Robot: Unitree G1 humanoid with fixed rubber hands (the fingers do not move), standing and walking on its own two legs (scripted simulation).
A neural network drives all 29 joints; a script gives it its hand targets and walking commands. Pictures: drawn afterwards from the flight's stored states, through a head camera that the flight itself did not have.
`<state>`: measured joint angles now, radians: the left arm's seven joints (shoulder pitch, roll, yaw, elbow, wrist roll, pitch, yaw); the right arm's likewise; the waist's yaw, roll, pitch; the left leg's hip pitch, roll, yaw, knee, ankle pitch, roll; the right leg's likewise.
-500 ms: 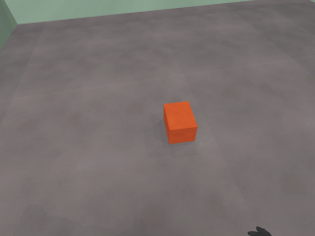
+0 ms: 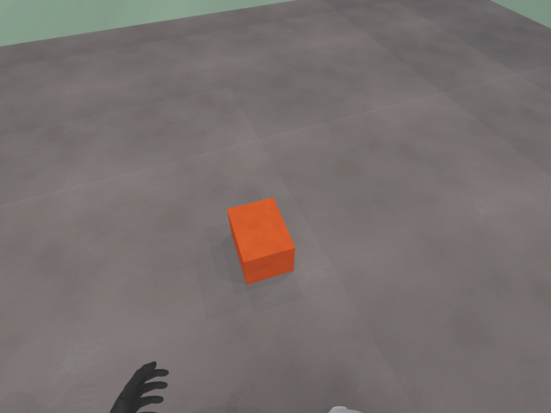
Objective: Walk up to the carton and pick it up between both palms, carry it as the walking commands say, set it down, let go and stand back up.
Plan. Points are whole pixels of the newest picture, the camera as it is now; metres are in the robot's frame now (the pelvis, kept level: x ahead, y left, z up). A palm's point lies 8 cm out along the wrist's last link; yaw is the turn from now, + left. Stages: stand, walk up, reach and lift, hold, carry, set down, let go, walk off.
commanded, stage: walk up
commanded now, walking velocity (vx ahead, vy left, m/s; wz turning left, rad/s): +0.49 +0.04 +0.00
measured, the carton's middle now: (260, 240) +0.84 +0.04 -0.67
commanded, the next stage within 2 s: none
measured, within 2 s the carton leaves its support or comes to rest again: neither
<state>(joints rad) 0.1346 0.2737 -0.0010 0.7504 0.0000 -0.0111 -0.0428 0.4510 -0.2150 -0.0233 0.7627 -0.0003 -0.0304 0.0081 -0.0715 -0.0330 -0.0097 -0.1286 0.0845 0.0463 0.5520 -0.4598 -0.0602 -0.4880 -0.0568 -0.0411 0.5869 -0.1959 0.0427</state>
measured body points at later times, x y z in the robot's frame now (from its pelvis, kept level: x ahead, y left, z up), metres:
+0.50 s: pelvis +0.16 +0.04 +0.01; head +0.18 +0.04 +0.46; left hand +0.15 +0.30 -0.11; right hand +0.29 -0.20 -0.12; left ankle +0.22 +0.18 -0.71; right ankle +0.09 -0.12 -0.72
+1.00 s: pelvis +0.25 +0.02 +0.00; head +0.27 +0.03 +0.45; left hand +0.39 +0.26 -0.12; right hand +0.31 -0.24 -0.12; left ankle +0.23 +0.18 -0.72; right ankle +0.29 -0.11 -0.72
